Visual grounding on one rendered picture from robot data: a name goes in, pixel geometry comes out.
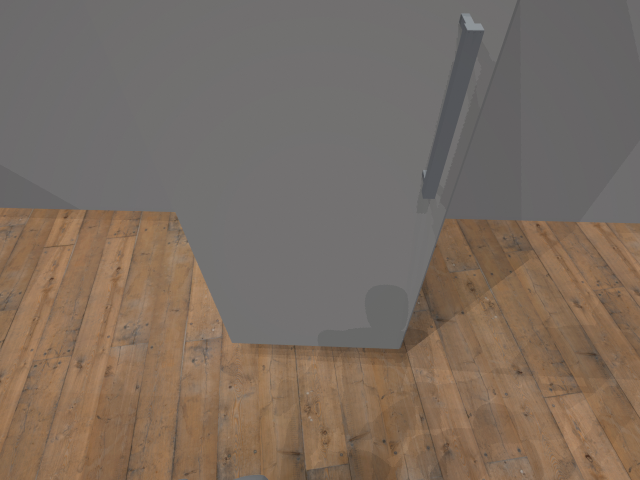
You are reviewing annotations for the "fridge door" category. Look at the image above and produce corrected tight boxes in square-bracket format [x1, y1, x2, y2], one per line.
[83, 0, 517, 349]

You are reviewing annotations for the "handle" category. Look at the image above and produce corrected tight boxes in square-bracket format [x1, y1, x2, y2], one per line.
[422, 13, 485, 199]

